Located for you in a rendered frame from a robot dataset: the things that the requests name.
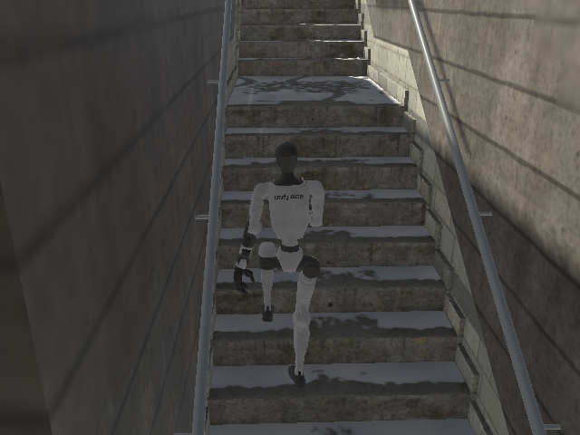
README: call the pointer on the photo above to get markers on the left robot forearm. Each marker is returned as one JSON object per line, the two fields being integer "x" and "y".
{"x": 246, "y": 248}

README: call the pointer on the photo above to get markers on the robot right upper arm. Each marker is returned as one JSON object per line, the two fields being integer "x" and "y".
{"x": 316, "y": 189}

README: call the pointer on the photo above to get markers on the left robot thigh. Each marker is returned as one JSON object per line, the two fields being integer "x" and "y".
{"x": 267, "y": 256}

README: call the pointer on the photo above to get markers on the left robot hand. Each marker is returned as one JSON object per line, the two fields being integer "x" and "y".
{"x": 238, "y": 279}

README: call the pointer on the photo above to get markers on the robot left upper arm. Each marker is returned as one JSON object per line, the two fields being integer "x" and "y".
{"x": 256, "y": 207}

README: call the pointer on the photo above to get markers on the robot right shin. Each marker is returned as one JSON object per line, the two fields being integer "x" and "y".
{"x": 301, "y": 339}

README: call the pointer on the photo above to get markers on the right robot forearm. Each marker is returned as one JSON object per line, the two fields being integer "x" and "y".
{"x": 311, "y": 212}

